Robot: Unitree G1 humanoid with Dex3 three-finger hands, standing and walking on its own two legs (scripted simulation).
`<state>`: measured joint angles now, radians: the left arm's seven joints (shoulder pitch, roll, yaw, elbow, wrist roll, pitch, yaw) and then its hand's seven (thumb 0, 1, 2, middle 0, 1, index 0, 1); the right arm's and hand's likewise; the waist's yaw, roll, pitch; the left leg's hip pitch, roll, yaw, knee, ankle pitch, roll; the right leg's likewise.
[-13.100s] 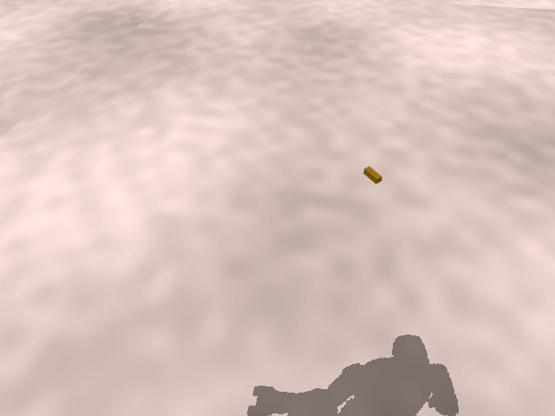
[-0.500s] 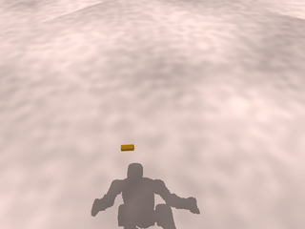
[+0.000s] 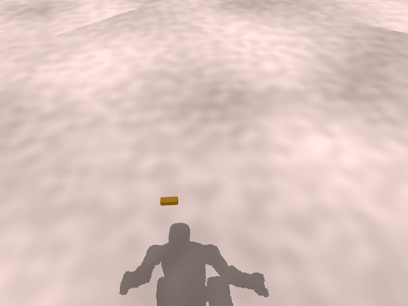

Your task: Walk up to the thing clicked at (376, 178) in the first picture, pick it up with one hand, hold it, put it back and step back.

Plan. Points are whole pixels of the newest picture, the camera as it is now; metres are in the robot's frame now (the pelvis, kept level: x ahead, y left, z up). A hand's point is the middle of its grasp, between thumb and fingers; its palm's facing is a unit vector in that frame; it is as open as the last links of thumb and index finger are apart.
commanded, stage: walk up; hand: left
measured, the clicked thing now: (169, 201) +0.81 +0.22 -0.77
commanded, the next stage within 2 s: none
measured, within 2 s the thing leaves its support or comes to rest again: neither
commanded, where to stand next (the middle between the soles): +0.42 -0.02 m, yaw +0 degrees
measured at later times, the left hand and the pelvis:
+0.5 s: hand (78, 297) +0.19 +0.31 -0.15, palm faces -0.09 -0.93 -0.34, open 7.4 cm; pelvis +0.12 +0.03 -0.01, yaw -1 degrees
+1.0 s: hand (112, 228) +0.35 +0.27 -0.16, palm faces -0.01 -0.93 -0.36, open 7.4 cm; pelvis +0.30 +0.00 -0.02, yaw +1 degrees
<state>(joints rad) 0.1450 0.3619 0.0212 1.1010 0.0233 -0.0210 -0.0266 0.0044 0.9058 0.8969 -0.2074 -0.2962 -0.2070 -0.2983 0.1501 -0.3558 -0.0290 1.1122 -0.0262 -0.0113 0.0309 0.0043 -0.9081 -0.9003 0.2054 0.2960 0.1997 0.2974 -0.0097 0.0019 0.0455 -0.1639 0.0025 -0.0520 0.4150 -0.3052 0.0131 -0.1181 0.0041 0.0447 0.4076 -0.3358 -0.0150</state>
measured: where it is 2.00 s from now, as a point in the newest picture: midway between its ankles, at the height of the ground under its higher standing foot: (212, 278)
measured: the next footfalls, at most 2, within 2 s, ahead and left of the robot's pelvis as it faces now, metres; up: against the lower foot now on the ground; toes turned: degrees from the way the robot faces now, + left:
right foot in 0.62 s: +0.32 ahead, -0.11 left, +0.00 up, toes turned -3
left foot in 1.02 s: +0.42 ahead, +0.12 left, +0.00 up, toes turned +1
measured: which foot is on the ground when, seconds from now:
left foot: down 0.00-0.64, up 0.66-1.00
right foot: down 0.00-0.20, up 0.22-0.60, down 0.62-1.00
